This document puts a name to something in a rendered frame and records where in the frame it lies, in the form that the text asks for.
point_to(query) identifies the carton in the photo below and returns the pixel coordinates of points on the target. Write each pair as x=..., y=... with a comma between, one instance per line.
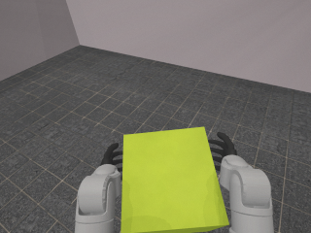
x=170, y=184

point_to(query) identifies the left robot forearm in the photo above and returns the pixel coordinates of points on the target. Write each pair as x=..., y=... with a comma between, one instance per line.
x=96, y=200

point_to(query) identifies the right robot forearm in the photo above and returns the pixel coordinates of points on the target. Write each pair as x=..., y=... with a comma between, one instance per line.
x=250, y=197

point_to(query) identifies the left robot hand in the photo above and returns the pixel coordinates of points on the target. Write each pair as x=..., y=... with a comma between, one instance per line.
x=109, y=155

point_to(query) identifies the right robot hand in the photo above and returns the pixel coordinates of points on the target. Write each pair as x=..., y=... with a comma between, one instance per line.
x=227, y=148

